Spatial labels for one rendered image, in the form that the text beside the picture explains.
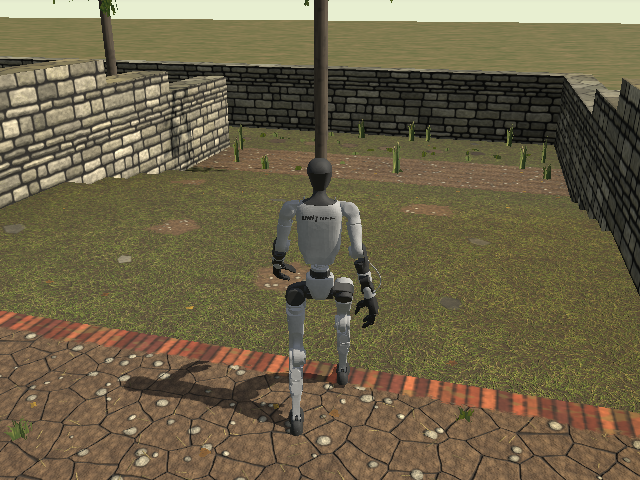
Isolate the right robot foot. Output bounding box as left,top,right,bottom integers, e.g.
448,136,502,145
336,362,350,385

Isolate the right robot upper arm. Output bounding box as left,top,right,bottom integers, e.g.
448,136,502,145
340,201,364,259

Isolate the left robot upper arm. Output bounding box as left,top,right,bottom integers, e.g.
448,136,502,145
275,200,299,253

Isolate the robot left forearm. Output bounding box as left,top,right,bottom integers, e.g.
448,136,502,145
272,237,286,269

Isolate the left robot hand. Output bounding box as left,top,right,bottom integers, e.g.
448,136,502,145
273,263,296,281

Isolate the robot right forearm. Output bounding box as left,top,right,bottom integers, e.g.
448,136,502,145
354,243,376,299

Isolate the right robot shin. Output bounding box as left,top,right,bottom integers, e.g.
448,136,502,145
337,315,351,372

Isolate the right robot hand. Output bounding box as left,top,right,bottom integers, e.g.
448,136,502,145
355,296,379,328

